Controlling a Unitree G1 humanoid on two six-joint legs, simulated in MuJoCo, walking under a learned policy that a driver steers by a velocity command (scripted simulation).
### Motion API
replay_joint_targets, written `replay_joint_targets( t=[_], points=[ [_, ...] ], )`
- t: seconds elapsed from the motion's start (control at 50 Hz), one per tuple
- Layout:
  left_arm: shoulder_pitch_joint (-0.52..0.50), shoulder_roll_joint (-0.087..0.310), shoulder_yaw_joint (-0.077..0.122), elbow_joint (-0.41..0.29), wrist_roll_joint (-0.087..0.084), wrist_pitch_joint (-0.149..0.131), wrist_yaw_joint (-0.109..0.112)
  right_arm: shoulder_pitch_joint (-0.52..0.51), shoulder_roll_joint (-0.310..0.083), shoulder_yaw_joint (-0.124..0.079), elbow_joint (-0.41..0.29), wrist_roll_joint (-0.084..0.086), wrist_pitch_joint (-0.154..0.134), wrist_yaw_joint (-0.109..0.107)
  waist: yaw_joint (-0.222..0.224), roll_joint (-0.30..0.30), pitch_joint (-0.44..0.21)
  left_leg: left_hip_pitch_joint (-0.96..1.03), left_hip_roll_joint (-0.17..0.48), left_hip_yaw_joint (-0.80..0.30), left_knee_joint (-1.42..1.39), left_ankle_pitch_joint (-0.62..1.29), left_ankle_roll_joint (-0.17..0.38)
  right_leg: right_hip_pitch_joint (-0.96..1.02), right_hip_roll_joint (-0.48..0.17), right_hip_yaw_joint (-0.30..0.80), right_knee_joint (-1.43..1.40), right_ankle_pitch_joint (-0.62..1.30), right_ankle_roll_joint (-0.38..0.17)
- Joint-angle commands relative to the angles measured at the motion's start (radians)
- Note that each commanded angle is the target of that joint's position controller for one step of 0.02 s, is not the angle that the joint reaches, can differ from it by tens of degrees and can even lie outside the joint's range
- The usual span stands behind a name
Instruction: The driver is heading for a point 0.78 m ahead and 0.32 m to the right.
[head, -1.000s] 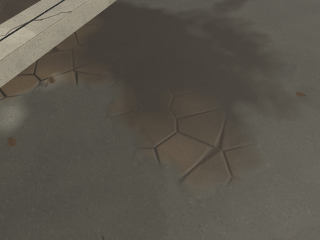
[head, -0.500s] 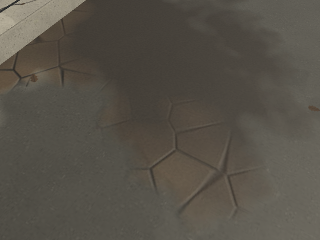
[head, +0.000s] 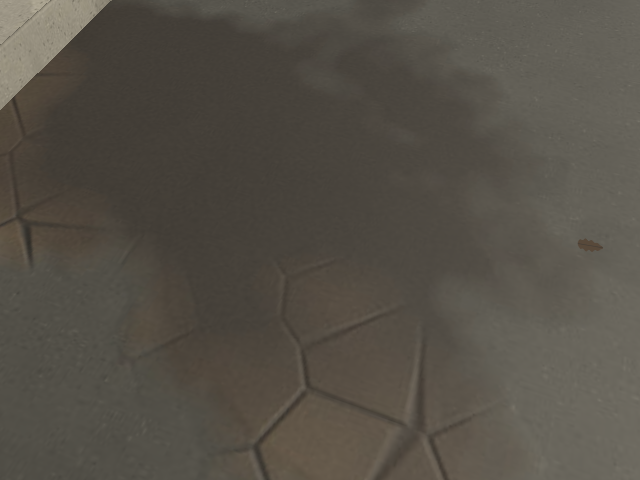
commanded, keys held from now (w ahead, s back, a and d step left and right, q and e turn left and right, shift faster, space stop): e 1.00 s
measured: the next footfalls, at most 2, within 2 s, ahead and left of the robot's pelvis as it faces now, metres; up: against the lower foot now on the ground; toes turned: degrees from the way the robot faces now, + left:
left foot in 0.54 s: +0.13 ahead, +0.13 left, +0.00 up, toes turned -24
right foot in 1.04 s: +0.01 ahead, -0.04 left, +0.00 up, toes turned -38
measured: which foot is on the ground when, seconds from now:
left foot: up 0.00-0.52, down 0.54-1.00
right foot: down 0.00-0.52, up 0.54-1.00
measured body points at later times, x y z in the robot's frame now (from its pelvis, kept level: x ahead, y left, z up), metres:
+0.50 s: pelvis +0.05 +0.04 +0.02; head +0.09 +0.03 +0.47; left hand +0.20 +0.30 -0.11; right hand +0.12 -0.25 -0.09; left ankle +0.08 +0.16 -0.70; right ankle +0.10 -0.05 -0.72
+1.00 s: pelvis +0.05 +0.06 +0.02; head +0.08 +0.03 +0.47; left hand +0.32 +0.19 -0.10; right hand -0.04 -0.23 -0.10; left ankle +0.09 +0.15 -0.72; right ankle -0.03 -0.02 -0.70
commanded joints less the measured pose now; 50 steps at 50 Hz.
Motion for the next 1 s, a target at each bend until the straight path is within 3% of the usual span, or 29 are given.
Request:
replay_joint_targets(
  t=[0.02, 0.04, 0.08, 0.12, 0.24, 0.3, 0.4, 0.46, 0.5, 0.52, 0.54, 0.56, 0.58, 0.6, 0.62, 0.66, 0.78, 0.94, 1.0],
  points=[
    [0.121, 0.166, 0.052, -0.035, -0.027, 0.031, 0.015, 0.024, -0.124, -0.031, -0.089, -0.018, 0.006, 0.003, 0.045, -0.005, -0.211, -0.354, 0.057, -0.123, 0.296, 0.053, -0.026, 0.406, -0.379, 0.462, -0.194, 0.690, -0.255],
    [0.105, 0.134, 0.045, -0.036, -0.023, 0.039, 0.020, -0.017, -0.131, -0.037, -0.105, -0.026, 0.015, 0.004, 0.027, 0.013, -0.144, -0.341, 0.075, -0.126, 0.230, 0.082, -0.034, 0.310, -0.330, 0.415, -0.230, 0.614, -0.213],
    [0.120, 0.125, 0.044, -0.032, -0.013, 0.046, 0.024, 0.005, -0.103, -0.036, -0.114, -0.033, 0.055, 0.003, 0.001, -0.009, -0.142, -0.258, 0.075, -0.120, 0.137, 0.113, -0.050, 0.202, -0.269, 0.359, -0.257, 0.532, -0.167],
    [0.121, 0.160, 0.055, -0.044, -0.003, 0.044, 0.019, 0.011, -0.084, -0.033, -0.125, -0.028, 0.075, 0.001, -0.009, -0.021, -0.173, -0.239, 0.062, -0.113, 0.091, 0.137, -0.062, 0.176, -0.239, 0.346, -0.258, 0.495, -0.148],
    [0.147, 0.202, 0.076, -0.075, -0.004, 0.071, 0.021, -0.135, -0.125, -0.045, -0.198, -0.025, 0.103, -0.004, 0.038, -0.096, -0.169, -0.322, 0.065, -0.139, -0.062, 0.192, -0.087, 0.193, -0.198, 0.450, -0.306, 0.001, -0.078],
    [0.166, 0.210, 0.083, -0.084, -0.001, 0.084, 0.024, -0.188, -0.132, -0.045, -0.227, -0.018, 0.103, -0.006, 0.060, -0.112, -0.147, -0.343, 0.055, -0.154, -0.136, 0.179, -0.088, 0.224, -0.200, 0.523, -0.321, -0.147, -0.071],
    [0.166, 0.220, 0.093, -0.101, 0.007, 0.093, 0.020, -0.199, -0.135, -0.037, -0.256, -0.003, 0.086, -0.013, 0.067, -0.126, -0.148, -0.263, 0.012, -0.163, -0.268, 0.120, -0.061, 0.250, -0.198, 0.593, -0.289, -0.071, -0.072],
    [0.139, 0.223, 0.096, -0.113, 0.007, 0.101, 0.013, -0.148, -0.143, -0.033, -0.261, 0.011, 0.071, -0.016, 0.047, -0.141, -0.158, -0.148, -0.021, -0.162, -0.405, 0.095, -0.033, 0.236, -0.189, 0.635, -0.268, 0.033, -0.058],
    [0.097, 0.220, 0.097, -0.125, -0.004, 0.108, 0.008, -0.063, -0.144, -0.032, -0.248, 0.015, 0.061, -0.022, -0.002, -0.132, -0.156, 0.009, -0.033, -0.147, -0.619, 0.175, -0.011, 0.169, -0.149, 0.631, -0.249, -0.004, -0.010],
    [0.086, 0.202, 0.092, -0.135, -0.014, 0.108, 0.010, -0.027, -0.172, -0.039, -0.242, 0.007, 0.055, -0.029, -0.019, -0.096, -0.147, 0.119, 0.017, -0.181, -0.773, 0.233, 0.004, 0.087, -0.095, 0.594, -0.213, -0.130, 0.044],
    [0.150, 0.134, 0.076, -0.139, -0.022, 0.107, 0.014, -0.066, -0.256, -0.055, -0.264, -0.007, 0.056, -0.037, 0.035, 0.096, -0.157, 0.192, 0.238, -0.403, -0.888, 0.125, 0.054, -0.014, 0.018, 0.448, -0.014, -0.353, 0.108],
    [0.161, 0.154, 0.084, -0.144, -0.014, 0.100, 0.024, -0.181, -0.315, -0.059, -0.322, -0.018, 0.061, -0.035, 0.049, 0.197, -0.109, 0.123, 0.437, -0.619, -0.921, 0.210, 0.145, -0.172, 0.148, 0.234, 0.225, -0.439, 0.135],
    [0.122, 0.229, 0.099, -0.142, 0.017, 0.097, 0.022, -0.170, -0.275, -0.056, -0.312, -0.031, 0.063, -0.028, 0.046, 0.120, -0.086, 0.025, 0.442, -0.548, -0.872, 0.410, 0.205, -0.125, 0.050, 0.220, 0.394, -0.409, 0.149],
    [0.139, 0.230, 0.104, -0.129, 0.018, 0.099, 0.014, -0.202, -0.209, -0.038, -0.319, -0.020, 0.060, -0.021, 0.076, 0.072, -0.081, 0.007, 0.368, -0.436, -0.835, 0.532, 0.185, -0.093, 0.039, 0.221, 0.472, -0.356, 0.150],
    [0.166, 0.216, 0.102, -0.113, 0.018, 0.108, 0.008, -0.225, -0.186, -0.031, -0.325, -0.015, 0.058, -0.015, 0.091, 0.072, -0.078, 0.016, 0.299, -0.328, -0.807, 0.607, 0.154, -0.090, 0.038, 0.211, 0.541, -0.307, 0.157],
    [0.190, 0.210, 0.098, -0.102, 0.012, 0.125, -0.011, -0.209, -0.181, -0.028, -0.341, -0.016, 0.059, -0.016, 0.079, 0.133, -0.105, 0.088, 0.250, -0.228, -0.766, 0.749, 0.143, -0.124, 0.033, 0.177, 0.643, -0.280, 0.180],
    [0.065, 0.183, 0.072, -0.157, -0.004, 0.144, -0.030, -0.047, -0.222, -0.050, -0.306, -0.019, 0.062, -0.009, -0.012, 0.147, -0.112, 0.277, 0.291, -0.182, -0.717, 0.885, 0.170, -0.187, -0.016, 0.130, 0.503, -0.288, 0.221],
    [0.011, 0.159, 0.048, -0.220, -0.018, 0.146, -0.041, -0.077, -0.260, -0.070, -0.309, -0.026, 0.062, 0.020, -0.012, 0.179, -0.126, 0.160, 0.337, -0.090, -0.682, 0.832, 0.168, 0.063, -0.054, 0.027, 0.206, -0.321, 0.159],
    [0.036, 0.161, 0.048, -0.231, -0.016, 0.135, -0.038, -0.088, -0.278, -0.077, -0.306, -0.015, 0.070, 0.026, 0.011, 0.171, -0.137, 0.127, 0.345, -0.061, -0.604, 0.773, 0.129, 0.171, -0.043, 0.003, 0.016, -0.250, 0.122]
  ],
)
